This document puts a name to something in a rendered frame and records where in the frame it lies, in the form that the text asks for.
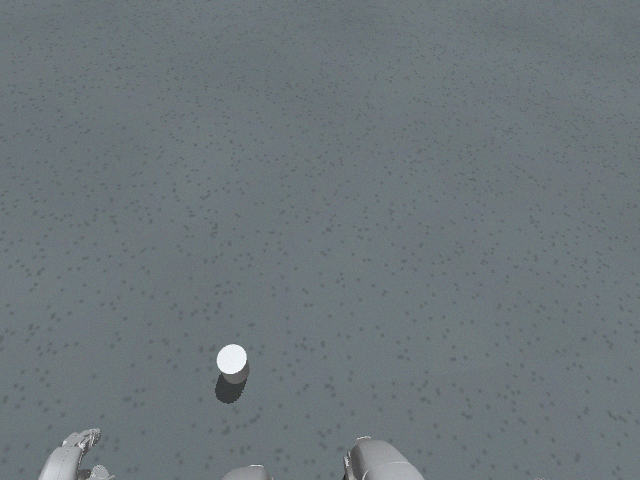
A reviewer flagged left robot hand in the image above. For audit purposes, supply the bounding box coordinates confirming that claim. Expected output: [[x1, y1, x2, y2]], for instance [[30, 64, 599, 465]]
[[38, 428, 115, 480]]

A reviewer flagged can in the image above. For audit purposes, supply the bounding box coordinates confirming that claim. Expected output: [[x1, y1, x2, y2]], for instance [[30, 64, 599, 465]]
[[217, 344, 250, 384]]

